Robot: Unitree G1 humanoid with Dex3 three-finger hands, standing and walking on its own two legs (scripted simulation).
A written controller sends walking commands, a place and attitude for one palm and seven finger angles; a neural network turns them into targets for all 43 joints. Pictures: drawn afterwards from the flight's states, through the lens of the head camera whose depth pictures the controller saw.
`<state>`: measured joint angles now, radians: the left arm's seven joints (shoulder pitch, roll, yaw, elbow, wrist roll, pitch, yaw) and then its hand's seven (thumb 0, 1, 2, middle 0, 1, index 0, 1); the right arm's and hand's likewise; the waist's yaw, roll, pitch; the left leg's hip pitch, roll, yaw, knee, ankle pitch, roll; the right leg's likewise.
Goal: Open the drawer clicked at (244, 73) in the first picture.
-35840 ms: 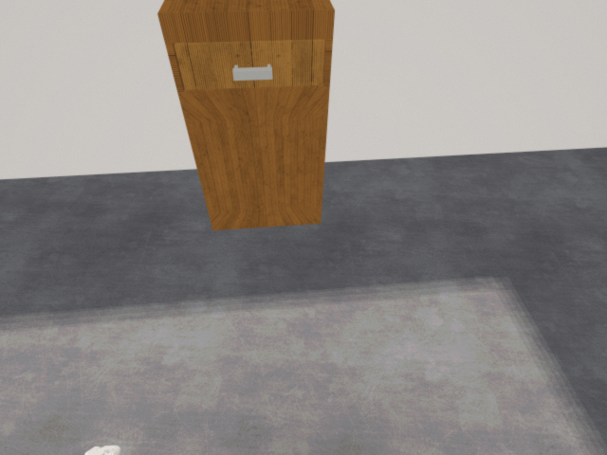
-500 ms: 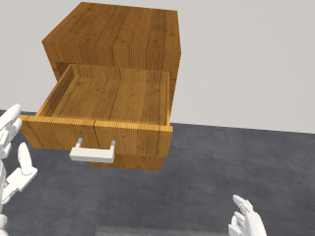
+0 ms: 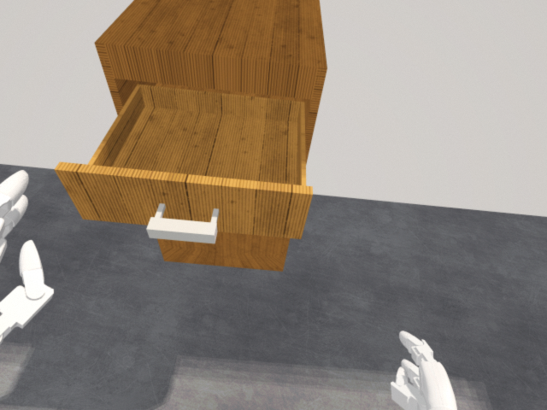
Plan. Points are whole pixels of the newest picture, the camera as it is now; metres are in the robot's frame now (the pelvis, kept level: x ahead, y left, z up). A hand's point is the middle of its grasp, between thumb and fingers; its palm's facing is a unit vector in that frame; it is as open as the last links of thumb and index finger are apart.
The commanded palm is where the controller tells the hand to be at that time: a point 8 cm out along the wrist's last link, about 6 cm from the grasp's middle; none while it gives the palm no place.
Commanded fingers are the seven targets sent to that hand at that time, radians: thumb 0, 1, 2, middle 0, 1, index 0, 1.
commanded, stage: step back with the hand held close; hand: left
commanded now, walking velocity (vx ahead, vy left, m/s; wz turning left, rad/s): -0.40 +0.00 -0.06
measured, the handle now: (185, 220) +0.43 +0.19 -0.02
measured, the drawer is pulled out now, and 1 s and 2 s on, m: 0.30 0.30 0.30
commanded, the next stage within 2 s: stop stepping back and stand still in 0.08 s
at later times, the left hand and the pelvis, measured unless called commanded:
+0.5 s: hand out of the picture +0.08 +0.22 +0.16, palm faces +0.36 -0.84 -0.40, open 7.4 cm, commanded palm +0.02 +0.26 +0.18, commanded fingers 0.00 0.90 0.90 -0.20 -0.30 -0.20 -0.30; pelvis -0.11 -0.02 +0.00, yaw -1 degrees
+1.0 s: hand out of the picture +0.02 +0.23 +0.16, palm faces +0.43 -0.84 -0.33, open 7.4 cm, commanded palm -0.04 +0.27 +0.18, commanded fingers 0.00 0.90 0.90 -0.20 -0.30 -0.20 -0.30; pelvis -0.17 -0.01 -0.01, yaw +0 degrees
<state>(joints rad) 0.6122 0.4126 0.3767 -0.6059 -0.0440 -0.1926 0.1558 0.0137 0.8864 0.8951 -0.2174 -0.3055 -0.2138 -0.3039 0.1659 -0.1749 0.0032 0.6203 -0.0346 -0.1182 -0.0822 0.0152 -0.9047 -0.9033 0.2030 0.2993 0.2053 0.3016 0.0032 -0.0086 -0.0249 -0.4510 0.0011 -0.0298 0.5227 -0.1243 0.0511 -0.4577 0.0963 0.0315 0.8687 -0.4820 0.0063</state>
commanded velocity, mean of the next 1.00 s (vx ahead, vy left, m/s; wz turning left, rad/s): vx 0.09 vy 0.03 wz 0.00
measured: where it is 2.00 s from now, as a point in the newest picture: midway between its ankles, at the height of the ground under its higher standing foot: outside the picture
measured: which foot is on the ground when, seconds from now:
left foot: down 0.00-0.24, up 0.26-0.46, down 0.48-1.00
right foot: up 0.00-0.22, down 0.24-1.00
